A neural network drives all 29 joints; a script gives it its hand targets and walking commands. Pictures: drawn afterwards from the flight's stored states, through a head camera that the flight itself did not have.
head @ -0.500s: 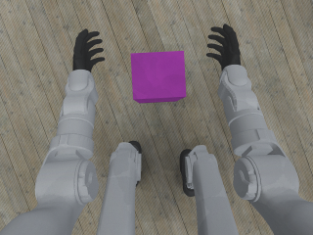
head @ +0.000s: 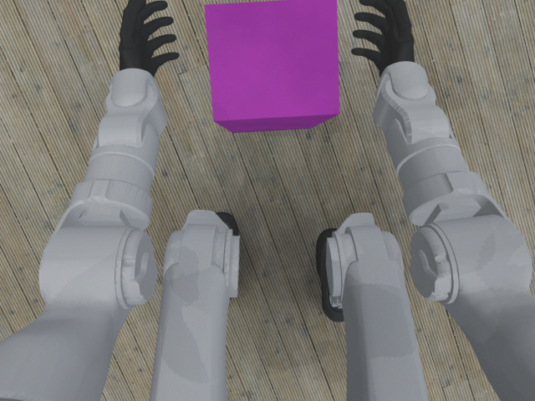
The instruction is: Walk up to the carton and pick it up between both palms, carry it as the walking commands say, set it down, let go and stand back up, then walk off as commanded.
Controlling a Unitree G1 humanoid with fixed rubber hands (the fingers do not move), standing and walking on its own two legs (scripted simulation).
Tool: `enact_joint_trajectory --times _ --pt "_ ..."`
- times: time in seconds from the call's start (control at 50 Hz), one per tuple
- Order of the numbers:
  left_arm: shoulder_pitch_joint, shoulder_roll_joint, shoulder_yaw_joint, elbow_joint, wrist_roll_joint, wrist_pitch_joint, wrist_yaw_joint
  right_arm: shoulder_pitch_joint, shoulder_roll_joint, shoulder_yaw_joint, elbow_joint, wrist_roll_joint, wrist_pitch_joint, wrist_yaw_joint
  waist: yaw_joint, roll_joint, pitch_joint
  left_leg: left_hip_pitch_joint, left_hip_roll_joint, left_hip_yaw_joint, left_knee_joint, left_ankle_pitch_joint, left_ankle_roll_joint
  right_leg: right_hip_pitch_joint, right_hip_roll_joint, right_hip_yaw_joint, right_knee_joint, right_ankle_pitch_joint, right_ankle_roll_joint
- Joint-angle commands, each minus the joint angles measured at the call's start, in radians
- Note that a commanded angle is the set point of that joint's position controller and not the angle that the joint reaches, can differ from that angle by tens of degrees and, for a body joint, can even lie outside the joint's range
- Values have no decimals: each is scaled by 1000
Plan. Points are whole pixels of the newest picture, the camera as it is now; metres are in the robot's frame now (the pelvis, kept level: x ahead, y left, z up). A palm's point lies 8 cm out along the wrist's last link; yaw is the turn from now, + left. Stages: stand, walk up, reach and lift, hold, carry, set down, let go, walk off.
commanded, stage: reach and lift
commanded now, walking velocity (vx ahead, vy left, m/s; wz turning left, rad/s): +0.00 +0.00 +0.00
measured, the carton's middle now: (271, 82) +0.51 +0.03 -0.30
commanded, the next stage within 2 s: none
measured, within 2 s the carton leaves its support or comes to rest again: leaves its support in 1.50 s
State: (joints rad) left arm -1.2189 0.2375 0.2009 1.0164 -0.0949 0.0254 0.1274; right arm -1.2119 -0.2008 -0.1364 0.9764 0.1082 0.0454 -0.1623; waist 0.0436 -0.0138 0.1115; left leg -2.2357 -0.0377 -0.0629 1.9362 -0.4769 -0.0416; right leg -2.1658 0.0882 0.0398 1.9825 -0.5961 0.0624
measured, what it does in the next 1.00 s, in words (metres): lowers itself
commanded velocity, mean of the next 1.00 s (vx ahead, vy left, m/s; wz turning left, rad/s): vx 0.00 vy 0.00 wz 0.00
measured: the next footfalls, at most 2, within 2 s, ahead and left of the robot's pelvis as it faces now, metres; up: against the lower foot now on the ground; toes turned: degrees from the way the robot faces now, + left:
none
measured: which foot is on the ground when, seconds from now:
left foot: down 0.00-1.00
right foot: down 0.00-1.00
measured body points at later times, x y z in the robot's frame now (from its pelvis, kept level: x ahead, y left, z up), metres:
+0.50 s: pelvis -0.01 +0.00 -0.06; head +0.36 +0.01 +0.20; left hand +0.51 +0.20 -0.25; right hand +0.53 -0.12 -0.25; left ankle +0.12 +0.13 -0.40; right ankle +0.09 -0.13 -0.40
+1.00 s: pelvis -0.01 +0.00 -0.05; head +0.36 +0.01 +0.20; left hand +0.52 +0.18 -0.24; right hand +0.53 -0.10 -0.25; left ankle +0.12 +0.13 -0.40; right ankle +0.09 -0.13 -0.40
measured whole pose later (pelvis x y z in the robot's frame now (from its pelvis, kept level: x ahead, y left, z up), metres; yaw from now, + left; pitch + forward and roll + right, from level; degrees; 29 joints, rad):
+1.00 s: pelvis -0.01 +0.00 -0.05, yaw +0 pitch +39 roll +0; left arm -1.43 0.26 0.11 1.21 -0.16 -0.05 0.12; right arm -1.39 -0.21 -0.03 1.12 0.15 -0.02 -0.18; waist 0.05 -0.01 0.31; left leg -2.31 -0.02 -0.04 2.11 -0.49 -0.04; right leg -2.26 0.10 0.05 2.16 -0.59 0.07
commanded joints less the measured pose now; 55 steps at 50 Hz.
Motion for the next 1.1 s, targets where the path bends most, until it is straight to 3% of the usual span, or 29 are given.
enact_joint_trajectory --times 0.0,0.22,0.26,0.3,0.34,0.44,0.74,0.92,1.0,1.04,1.08 --pt "-249 101 -11 -63 -16 -31 3 -254 -88 13 -67 17 -30 -2 17 12 -1071 741 -10 93 -81 268 -3 393 10 -97 -148 212 0" --pt "-336 142 -53 25 -57 -68 -2 -341 -126 58 19 64 -65 4 18 11 -1003 693 4 75 38 289 1 328 -7 -84 -29 225 4" --pt "-355 152 -57 25 -69 -73 -4 -368 -135 74 26 69 -67 4 34 0 -994 655 5 79 48 277 0 347 -8 -79 -12 226 3" --pt "-364 141 -73 0 -112 -79 -6 -380 -137 87 -10 68 -72 0 10 -28 -1052 682 3 79 64 321 3 391 -9 -83 -1 275 2" --pt "-326 125 -89 67 -137 -72 -16 -359 -116 108 8 69 -67 -1 2 -52 -997 647 7 81 68 302 10 375 -13 -84 -8 264 4" --pt "-315 164 -53 79 -98 -80 -17 -358 -111 103 -8 72 -66 6 41 -51 -953 593 11 82 71 308 19 351 -11 -67 1 287 9" --pt "-365 131 -81 91 -97 -89 -15 -395 -89 115 53 70 -70 4 36 -36 -916 552 10 84 51 239 13 342 -8 -59 -14 240 3" --pt "-384 41 -92 104 -69 -90 -2 -420 -28 110 54 32 -80 -4 26 -37 -902 577 -11 81 43 246 10 347 13 -67 -9 240 -1" --pt "-388 -26 -83 114 -36 -91 -2 -449 50 128 40 28 -83 6 54 -55 -895 587 -22 83 42 258 16 347 27 -69 -4 242 2" --pt "-406 -97 -79 114 -10 -89 -12 -480 125 139 30 22 -80 18 65 -63 -888 581 -29 84 43 258 20 347 38 -68 -2 243 2" --pt "-474 -256 -116 99 -10 -82 -45 -532 284 169 24 17 -75 46 57 -62 -890 570 -39 87 53 258 24 345 49 -65 2 251 -2"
